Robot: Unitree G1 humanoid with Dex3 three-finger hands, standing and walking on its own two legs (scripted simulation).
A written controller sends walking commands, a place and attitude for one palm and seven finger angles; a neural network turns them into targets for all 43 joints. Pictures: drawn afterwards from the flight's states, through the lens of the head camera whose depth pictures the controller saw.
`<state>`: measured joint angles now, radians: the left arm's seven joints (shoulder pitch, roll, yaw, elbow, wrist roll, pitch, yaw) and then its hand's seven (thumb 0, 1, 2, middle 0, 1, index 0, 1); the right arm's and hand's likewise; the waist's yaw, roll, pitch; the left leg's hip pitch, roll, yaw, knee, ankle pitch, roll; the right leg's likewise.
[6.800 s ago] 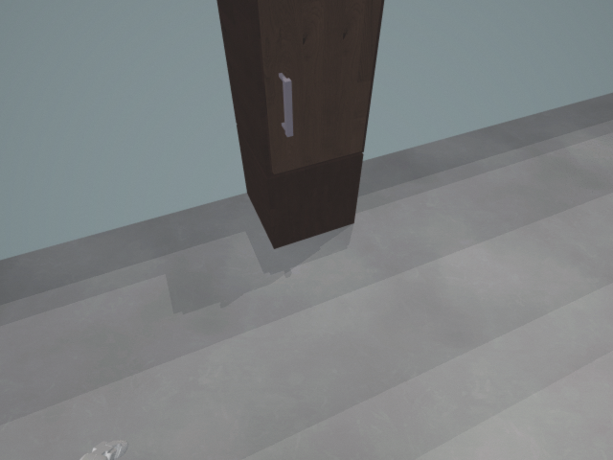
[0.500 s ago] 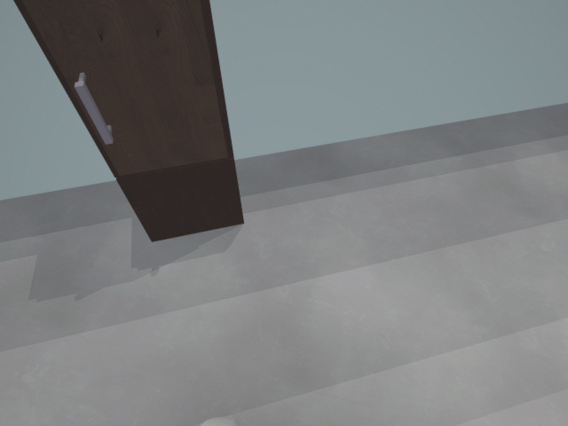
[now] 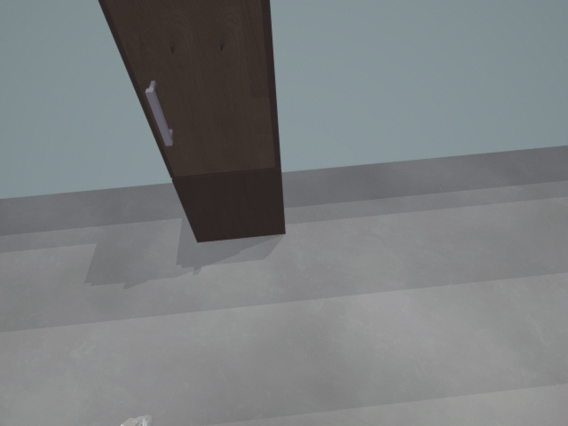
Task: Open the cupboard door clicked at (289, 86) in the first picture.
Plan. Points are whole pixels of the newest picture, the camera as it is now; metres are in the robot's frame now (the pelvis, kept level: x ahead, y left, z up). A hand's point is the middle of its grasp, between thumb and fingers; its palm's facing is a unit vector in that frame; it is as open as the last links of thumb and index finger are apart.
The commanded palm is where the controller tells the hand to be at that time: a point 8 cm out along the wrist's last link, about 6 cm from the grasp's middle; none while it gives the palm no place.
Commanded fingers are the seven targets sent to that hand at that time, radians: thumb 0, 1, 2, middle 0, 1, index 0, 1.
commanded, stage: take the last steps up to it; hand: left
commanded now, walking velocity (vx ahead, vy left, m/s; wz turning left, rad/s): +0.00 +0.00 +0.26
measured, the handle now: (161, 114) +0.89 +0.40 -0.07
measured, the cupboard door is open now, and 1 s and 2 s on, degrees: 0 0 0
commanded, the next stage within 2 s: come to a stop and stand still in 1.42 s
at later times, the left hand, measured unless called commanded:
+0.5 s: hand out of the picture -0.10 +0.18 -0.14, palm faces +0.27 -0.94 -0.21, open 7.4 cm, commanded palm none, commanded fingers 0.00 0.90 0.90 -0.20 -0.30 -0.20 -0.30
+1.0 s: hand (100, 416) +0.16 +0.33 -0.16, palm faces +0.17 -0.97 -0.15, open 7.4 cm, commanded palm none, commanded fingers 0.00 0.90 0.90 -0.20 -0.30 -0.20 -0.30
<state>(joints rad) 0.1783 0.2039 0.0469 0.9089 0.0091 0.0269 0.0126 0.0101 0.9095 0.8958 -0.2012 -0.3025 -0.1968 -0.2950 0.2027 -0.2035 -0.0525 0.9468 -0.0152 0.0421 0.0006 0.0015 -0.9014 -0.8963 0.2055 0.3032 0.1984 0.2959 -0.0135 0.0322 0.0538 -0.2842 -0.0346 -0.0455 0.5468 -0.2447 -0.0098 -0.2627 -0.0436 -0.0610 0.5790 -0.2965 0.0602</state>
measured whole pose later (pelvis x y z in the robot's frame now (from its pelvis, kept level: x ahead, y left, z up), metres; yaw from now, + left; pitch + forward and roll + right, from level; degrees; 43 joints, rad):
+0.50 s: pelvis +0.00 +0.02 +0.02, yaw +9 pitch +0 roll +1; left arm 0.45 0.15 0.04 1.09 0.04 -0.04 0.01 0.01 0.91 0.90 -0.20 -0.30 -0.20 -0.30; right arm 0.22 -0.23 -0.07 1.04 -0.02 0.05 0.03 0.00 -0.91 -0.90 0.20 0.30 0.19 0.29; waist 0.07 0.02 0.00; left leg -0.38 0.09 0.05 0.81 -0.31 -0.05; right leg -0.12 -0.10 -0.20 0.34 -0.20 0.01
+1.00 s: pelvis +0.12 +0.14 +0.01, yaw +7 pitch -1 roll -1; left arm 0.19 0.19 0.07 1.05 0.03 0.01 -0.01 0.01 0.91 0.90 -0.20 -0.30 -0.19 -0.29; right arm 0.46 -0.10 -0.02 1.14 -0.01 -0.07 -0.05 -0.01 -0.92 -0.90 0.20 0.30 0.19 0.30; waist -0.01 -0.04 0.01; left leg 0.04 -0.04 0.17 0.28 -0.32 0.08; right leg -0.62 -0.07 -0.07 1.11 -0.17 0.02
